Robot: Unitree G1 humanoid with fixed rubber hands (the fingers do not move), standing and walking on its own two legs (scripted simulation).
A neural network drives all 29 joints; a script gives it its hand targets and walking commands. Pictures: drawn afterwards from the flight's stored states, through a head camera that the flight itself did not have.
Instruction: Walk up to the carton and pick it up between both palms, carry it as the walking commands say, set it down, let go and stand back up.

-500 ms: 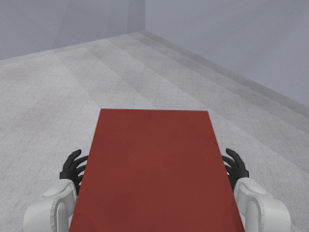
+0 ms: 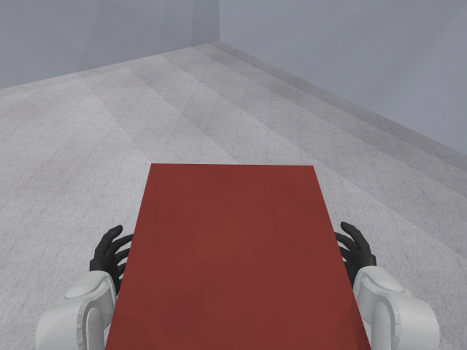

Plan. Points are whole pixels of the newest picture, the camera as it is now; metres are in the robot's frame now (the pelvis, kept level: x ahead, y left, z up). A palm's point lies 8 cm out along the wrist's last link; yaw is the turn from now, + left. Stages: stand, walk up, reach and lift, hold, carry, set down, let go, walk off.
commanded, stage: carry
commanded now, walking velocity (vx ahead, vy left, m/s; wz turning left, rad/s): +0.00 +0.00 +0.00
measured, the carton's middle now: (232, 275) +0.26 +0.00 +0.02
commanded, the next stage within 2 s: none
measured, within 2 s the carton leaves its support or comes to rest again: neither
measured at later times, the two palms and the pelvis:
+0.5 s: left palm (137, 258) +0.26 +0.15 +0.09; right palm (377, 256) +0.25 -0.23 +0.09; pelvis +0.03 -0.04 +0.00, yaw +0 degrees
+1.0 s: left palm (160, 243) +0.29 +0.12 +0.08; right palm (386, 242) +0.28 -0.26 +0.08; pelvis +0.05 -0.07 +0.00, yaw +0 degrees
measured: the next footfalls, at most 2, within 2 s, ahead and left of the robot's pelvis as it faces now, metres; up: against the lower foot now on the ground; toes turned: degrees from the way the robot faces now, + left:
none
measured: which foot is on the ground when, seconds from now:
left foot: down 0.00-1.00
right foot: down 0.00-1.00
